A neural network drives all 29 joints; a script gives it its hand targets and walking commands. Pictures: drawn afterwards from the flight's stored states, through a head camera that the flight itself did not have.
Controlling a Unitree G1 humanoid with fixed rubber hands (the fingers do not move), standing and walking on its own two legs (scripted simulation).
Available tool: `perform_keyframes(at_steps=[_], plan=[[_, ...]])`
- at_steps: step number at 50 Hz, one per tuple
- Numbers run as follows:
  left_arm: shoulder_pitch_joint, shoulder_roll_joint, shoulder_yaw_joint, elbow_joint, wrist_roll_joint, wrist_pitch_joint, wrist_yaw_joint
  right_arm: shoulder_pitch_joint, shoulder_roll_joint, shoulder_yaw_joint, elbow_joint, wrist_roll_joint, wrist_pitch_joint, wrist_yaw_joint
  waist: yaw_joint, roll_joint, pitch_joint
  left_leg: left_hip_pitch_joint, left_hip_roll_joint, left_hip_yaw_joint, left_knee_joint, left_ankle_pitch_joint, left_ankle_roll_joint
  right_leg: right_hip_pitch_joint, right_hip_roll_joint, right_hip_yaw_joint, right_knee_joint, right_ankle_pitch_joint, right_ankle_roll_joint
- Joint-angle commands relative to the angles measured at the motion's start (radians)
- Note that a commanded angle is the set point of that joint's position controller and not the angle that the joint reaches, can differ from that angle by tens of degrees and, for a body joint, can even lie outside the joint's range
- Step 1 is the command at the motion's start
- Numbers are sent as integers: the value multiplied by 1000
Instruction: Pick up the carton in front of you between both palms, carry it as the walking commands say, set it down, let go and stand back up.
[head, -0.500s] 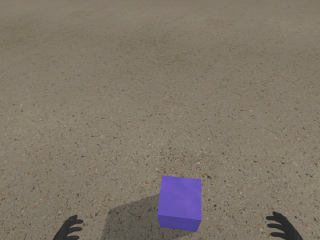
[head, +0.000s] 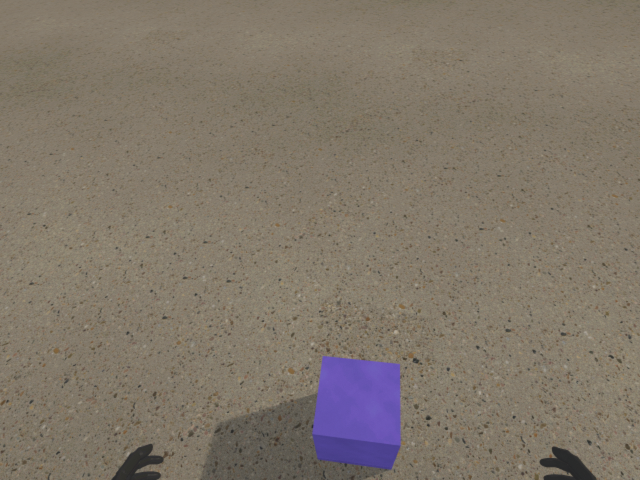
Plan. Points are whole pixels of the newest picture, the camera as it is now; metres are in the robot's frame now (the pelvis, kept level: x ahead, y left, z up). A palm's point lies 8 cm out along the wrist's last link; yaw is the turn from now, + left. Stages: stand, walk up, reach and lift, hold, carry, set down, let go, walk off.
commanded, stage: stand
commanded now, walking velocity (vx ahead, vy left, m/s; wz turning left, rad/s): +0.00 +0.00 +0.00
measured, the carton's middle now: (357, 413) +0.41 -0.03 -0.65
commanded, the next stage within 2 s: none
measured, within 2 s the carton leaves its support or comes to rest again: neither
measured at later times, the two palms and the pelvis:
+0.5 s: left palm out of the picture +0.08 +0.31 -0.10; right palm out of the picture +0.08 -0.30 -0.10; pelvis -0.02 +0.00 +0.00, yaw +0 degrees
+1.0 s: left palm out of the picture +0.07 +0.31 -0.10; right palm out of the picture +0.07 -0.31 -0.10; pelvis -0.02 +0.00 +0.01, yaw -1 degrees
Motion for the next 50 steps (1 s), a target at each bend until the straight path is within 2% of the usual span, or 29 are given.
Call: perform_keyframes(at_steps=[1, 22, 50], plan=[[-35, 163, 33, -37, -1, -12, 3, -28, -151, -32, -37, 1, -14, -3, 1, -12, -33, -34, 95, -67, -61, 263, 11, 41, -113, 99, -62, 259, -5], [-55, 188, 24, 65, -8, -15, -5, -42, -175, -23, 68, 6, -19, 3, 3, -15, -8, -31, 106, -75, -118, 185, 18, 38, -123, 118, -119, 179, -8], [-77, 207, 12, 128, -15, -18, -7, -62, -191, -17, 130, 12, -18, 7, 2, -17, -12, -11, 116, -71, -140, 198, 21, 45, -132, 125, -133, 208, -9]])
